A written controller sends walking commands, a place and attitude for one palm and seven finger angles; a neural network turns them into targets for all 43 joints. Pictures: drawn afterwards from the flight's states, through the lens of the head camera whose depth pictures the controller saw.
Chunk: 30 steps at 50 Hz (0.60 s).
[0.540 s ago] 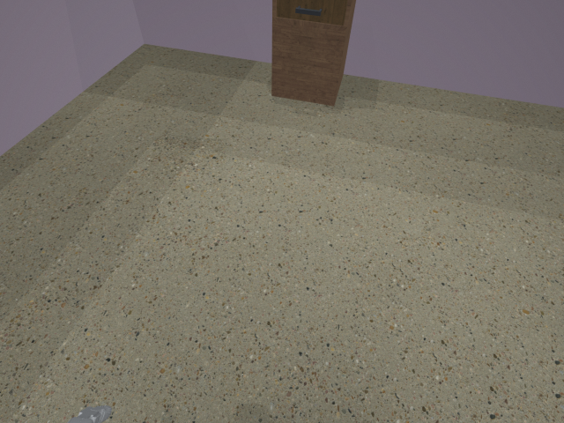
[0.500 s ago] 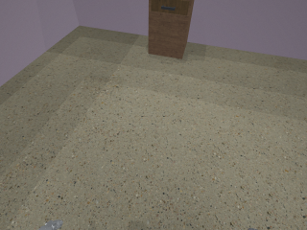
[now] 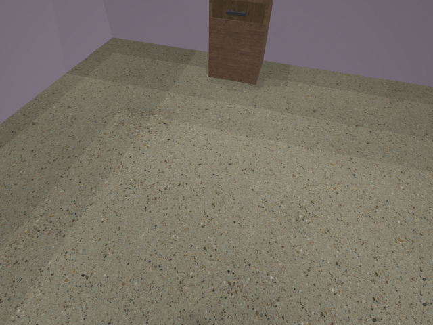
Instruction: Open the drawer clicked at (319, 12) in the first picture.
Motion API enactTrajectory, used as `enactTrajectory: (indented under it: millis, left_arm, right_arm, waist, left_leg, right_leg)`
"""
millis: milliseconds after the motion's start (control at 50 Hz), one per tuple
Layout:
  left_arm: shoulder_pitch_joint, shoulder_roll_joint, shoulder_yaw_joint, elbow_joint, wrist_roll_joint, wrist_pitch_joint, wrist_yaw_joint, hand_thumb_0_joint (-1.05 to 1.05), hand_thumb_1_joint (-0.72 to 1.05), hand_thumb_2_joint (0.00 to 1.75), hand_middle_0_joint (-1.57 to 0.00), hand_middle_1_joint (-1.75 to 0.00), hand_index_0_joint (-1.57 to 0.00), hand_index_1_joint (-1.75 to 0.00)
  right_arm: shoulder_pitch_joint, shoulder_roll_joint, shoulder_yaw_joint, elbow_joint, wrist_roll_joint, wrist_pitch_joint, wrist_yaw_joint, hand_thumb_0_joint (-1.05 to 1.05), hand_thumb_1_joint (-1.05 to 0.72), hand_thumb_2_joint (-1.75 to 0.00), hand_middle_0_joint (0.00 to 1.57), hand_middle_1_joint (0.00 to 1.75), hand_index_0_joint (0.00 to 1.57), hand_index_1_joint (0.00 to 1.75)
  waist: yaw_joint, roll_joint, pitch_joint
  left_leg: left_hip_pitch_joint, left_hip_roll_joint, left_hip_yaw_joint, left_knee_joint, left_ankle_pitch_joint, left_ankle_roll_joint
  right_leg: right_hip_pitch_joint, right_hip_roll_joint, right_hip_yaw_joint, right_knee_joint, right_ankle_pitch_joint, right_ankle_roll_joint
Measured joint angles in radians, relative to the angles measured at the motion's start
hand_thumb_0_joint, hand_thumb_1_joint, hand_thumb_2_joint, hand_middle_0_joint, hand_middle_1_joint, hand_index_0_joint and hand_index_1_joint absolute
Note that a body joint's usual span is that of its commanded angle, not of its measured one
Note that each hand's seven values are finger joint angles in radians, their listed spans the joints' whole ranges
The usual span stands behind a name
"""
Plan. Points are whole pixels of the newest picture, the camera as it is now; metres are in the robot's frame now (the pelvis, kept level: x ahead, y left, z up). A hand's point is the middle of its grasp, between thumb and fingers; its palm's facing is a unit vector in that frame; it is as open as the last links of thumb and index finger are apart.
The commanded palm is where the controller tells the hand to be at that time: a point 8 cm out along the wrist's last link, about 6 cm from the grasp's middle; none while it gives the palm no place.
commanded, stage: stand and wait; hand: left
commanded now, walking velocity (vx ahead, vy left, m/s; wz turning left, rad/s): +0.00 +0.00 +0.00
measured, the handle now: (236, 12) +2.15 -0.04 -0.20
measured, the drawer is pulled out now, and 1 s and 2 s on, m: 0.00 0.00 0.00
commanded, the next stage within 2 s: look at it before walking up in 0.42 s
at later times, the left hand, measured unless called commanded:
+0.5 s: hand out of the picture +0.07 +0.23 -0.15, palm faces -0.04 -0.94 -0.33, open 7.4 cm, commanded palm none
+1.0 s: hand out of the picture +0.07 +0.23 -0.15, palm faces -0.04 -0.94 -0.34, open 7.4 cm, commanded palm none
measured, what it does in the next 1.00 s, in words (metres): stands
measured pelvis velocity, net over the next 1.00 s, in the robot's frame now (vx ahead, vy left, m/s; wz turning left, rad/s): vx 0.00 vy -0.01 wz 0.00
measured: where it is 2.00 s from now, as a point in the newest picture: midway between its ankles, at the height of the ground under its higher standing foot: (223, 323)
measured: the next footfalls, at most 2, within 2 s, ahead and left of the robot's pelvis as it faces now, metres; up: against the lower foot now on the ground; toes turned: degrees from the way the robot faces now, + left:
right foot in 1.70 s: +0.28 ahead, -0.16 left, +0.00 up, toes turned -11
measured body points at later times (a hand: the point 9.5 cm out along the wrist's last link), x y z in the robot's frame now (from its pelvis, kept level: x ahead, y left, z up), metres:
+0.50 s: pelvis -0.01 -0.01 +0.00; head -0.01 -0.01 +0.45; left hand +0.07 +0.28 -0.13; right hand +0.06 -0.30 -0.13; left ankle -0.01 +0.11 -0.74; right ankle +0.00 -0.13 -0.74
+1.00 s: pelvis +0.00 -0.01 +0.00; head +0.00 -0.01 +0.45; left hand +0.07 +0.28 -0.13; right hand +0.08 -0.31 -0.13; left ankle -0.01 +0.11 -0.74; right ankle +0.00 -0.13 -0.74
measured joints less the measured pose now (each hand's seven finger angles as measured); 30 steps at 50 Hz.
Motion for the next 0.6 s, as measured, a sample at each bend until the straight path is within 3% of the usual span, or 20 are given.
enactTrajectory:
  millis: [600]
  left_arm:
    - [-0.021,-0.010,-0.004,0.023,0.001,-0.009,-0.004,0.00,0.90,0.90,-0.20,-0.30,-0.20,-0.30]
  right_arm:
    - [0.005,0.004,0.005,0.038,0.002,-0.005,0.005,0.00,-0.91,-0.90,0.20,0.30,0.20,0.30]
  waist:
    - [-0.006,0.008,-0.001]
  left_leg:
    - [-0.005,0.014,-0.004,-0.038,0.039,-0.016]
  right_leg:
    - [-0.011,0.014,-0.004,-0.028,0.034,-0.015]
